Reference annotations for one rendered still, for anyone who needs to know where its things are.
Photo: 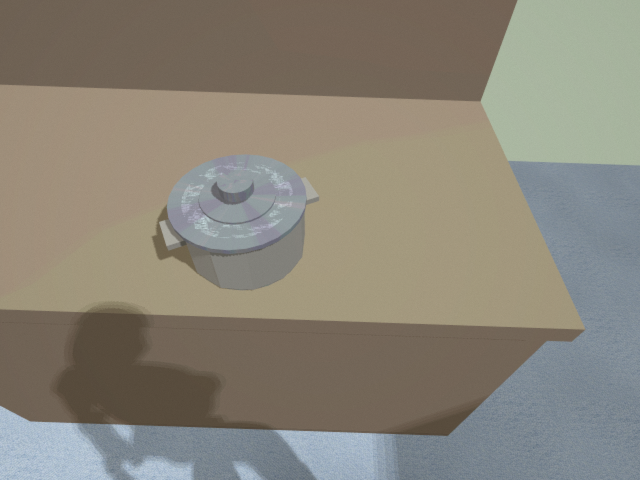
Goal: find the knob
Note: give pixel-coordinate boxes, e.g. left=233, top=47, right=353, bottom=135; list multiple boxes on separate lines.
left=217, top=169, right=254, bottom=202

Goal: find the table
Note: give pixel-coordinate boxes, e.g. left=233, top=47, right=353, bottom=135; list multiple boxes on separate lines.
left=0, top=0, right=586, bottom=436

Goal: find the pot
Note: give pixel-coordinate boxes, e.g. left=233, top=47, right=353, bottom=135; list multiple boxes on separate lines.
left=159, top=177, right=319, bottom=290

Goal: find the lid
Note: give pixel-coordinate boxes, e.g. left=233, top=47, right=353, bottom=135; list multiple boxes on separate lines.
left=167, top=154, right=307, bottom=254

